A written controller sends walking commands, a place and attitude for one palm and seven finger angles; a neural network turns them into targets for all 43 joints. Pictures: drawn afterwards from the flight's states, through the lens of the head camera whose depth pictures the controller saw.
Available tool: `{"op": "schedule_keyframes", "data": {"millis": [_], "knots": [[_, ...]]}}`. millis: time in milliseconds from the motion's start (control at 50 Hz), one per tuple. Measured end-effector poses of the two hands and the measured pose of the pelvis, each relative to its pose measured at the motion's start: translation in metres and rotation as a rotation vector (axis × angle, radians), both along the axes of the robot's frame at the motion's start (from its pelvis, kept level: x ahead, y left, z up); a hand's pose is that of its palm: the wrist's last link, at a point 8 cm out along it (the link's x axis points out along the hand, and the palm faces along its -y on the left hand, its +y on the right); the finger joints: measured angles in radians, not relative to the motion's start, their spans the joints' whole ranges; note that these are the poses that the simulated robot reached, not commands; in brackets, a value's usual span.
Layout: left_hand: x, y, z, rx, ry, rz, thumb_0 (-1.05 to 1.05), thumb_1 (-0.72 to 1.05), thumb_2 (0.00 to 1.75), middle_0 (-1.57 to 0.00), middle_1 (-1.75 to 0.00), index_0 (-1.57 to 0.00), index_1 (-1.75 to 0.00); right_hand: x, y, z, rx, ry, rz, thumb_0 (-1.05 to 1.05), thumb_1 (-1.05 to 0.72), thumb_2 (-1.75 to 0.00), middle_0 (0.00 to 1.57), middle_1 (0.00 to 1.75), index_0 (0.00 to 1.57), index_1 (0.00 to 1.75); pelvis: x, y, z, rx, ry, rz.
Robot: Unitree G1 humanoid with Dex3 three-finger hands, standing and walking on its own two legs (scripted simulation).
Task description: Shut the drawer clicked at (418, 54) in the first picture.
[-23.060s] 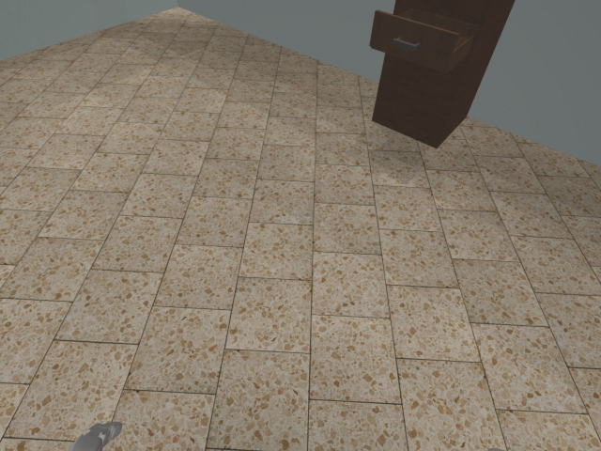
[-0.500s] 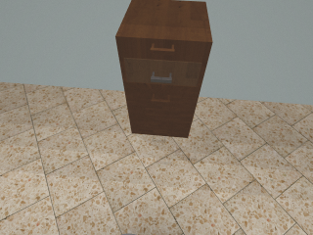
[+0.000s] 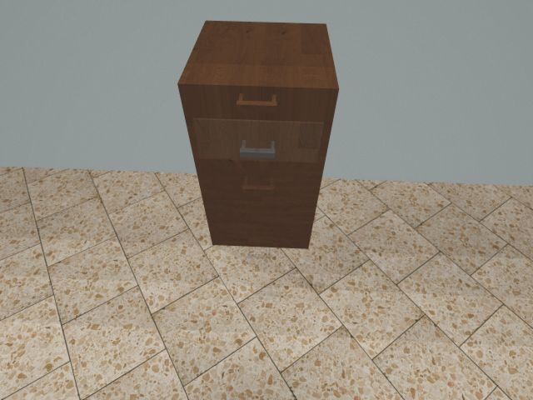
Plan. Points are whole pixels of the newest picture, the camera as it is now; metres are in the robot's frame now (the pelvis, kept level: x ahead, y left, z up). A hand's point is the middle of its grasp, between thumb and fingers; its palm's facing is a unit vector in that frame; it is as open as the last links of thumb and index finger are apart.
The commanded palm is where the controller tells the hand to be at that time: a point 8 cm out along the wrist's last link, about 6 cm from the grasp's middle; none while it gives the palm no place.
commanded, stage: let the arm hang, fingers relaxed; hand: left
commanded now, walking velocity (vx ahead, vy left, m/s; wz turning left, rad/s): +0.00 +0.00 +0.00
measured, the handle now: (258, 148) +0.83 +0.07 -0.17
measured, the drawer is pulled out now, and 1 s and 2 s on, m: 0.00 0.00 0.00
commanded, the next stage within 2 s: look to check the result in 0.02 s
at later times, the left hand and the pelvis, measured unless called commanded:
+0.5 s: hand out of the picture +0.00 +0.15 -0.17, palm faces +0.05 -0.98 -0.18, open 7.3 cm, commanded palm none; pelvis +0.01 -0.01 +0.00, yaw +0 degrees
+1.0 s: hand out of the picture +0.04 +0.17 -0.17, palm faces +0.03 -0.97 -0.23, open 7.3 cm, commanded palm none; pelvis +0.02 -0.02 +0.00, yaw +0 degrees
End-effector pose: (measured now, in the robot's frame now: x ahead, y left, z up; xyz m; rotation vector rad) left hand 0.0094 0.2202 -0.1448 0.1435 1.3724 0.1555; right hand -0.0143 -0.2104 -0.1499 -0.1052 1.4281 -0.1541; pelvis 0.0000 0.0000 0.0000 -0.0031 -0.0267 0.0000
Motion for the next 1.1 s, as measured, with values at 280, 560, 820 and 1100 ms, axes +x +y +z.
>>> {"op": "schedule_keyframes", "data": {"millis": [280, 560, 820, 1100], "knots": [[-0.015, -0.014, 0.001, -0.008, 0.068, 0.029, 0.00, 0.91, 0.90, -0.20, -0.30, -0.20, -0.30, 0.004, -0.002, -0.002, 0.015, 0.031, -0.002, 0.01, -0.91, -0.90, 0.20, 0.30, 0.20, 0.30, 0.010, -0.008, 0.001, 0.001, -0.005, 0.000], [-0.009, -0.020, 0.001, -0.007, 0.060, 0.034, 0.00, 0.91, 0.90, -0.20, -0.30, -0.20, -0.30, 0.022, -0.019, 0.000, -0.010, 0.003, 0.008, 0.01, -0.91, -0.90, 0.20, 0.30, 0.20, 0.30, 0.016, -0.016, 0.001, 0.003, -0.009, 0.001], [0.011, -0.013, 0.004, 0.020, 0.017, 0.015, 0.00, 0.91, 0.90, -0.20, -0.30, -0.20, -0.30, 0.033, -0.035, 0.002, -0.032, -0.017, 0.017, 0.01, -0.91, -0.90, 0.20, 0.30, 0.20, 0.30, 0.019, -0.021, 0.002, 0.003, -0.010, 0.000], [0.028, -0.003, 0.009, 0.047, -0.011, -0.004, 0.00, 0.91, 0.90, -0.20, -0.30, -0.20, -0.30, 0.042, -0.048, 0.004, -0.054, -0.030, 0.024, 0.01, -0.91, -0.90, 0.20, 0.30, 0.20, 0.30, 0.022, -0.023, 0.003, 0.005, -0.010, -0.004]]}}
